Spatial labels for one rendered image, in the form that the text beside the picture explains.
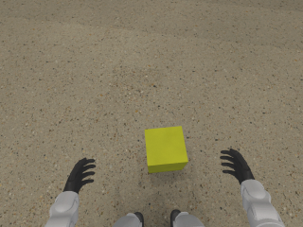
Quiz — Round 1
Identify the robot left forearm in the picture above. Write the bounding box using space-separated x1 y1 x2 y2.
45 191 80 227

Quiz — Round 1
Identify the robot left thigh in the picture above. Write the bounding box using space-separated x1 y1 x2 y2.
113 216 142 227

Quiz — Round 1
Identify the carton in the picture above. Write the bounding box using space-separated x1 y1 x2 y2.
144 126 188 173

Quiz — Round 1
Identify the robot right forearm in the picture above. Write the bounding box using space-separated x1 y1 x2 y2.
241 179 285 227

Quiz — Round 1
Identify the right robot hand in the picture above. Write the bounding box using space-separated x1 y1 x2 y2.
220 148 255 184

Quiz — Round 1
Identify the left robot hand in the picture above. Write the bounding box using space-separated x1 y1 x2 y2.
63 157 96 194

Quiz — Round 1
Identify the right robot foot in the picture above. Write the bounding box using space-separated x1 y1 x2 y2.
170 209 181 227

